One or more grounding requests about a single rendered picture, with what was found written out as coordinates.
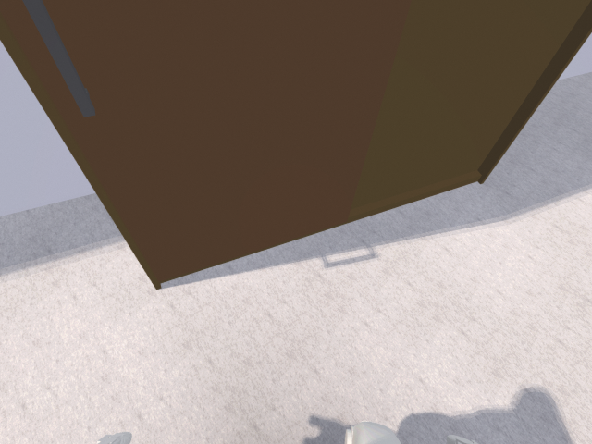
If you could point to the handle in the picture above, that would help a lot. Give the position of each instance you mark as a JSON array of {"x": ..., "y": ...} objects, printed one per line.
[{"x": 60, "y": 55}]

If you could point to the wardrobe door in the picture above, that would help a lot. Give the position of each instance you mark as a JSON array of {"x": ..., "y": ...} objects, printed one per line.
[
  {"x": 462, "y": 70},
  {"x": 221, "y": 127}
]

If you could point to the right robot thigh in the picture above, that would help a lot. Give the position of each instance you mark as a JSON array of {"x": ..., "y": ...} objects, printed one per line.
[{"x": 370, "y": 433}]

